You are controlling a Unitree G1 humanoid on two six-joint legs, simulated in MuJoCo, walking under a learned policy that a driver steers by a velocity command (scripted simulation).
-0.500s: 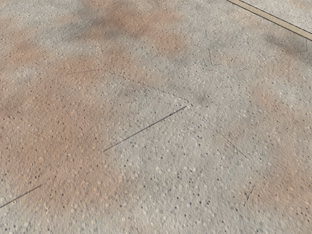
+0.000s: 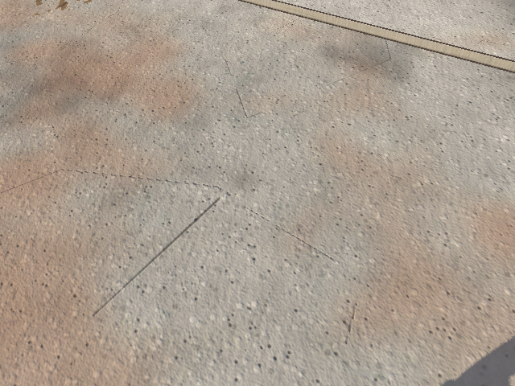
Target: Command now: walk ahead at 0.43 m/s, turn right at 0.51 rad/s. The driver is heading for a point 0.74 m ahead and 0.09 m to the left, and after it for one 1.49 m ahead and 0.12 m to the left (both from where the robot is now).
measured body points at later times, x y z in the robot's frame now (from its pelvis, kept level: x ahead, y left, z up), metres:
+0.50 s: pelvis +0.27 +0.02 -0.01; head +0.30 +0.02 +0.44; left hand +0.34 +0.28 -0.15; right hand +0.35 -0.26 -0.14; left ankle +0.33 +0.07 -0.74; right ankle +0.18 -0.10 -0.65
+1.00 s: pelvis +0.56 -0.01 -0.01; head +0.59 -0.01 +0.44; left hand +0.65 +0.29 -0.10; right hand +0.67 -0.28 -0.14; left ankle +0.41 +0.06 -0.66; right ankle +0.64 -0.09 -0.74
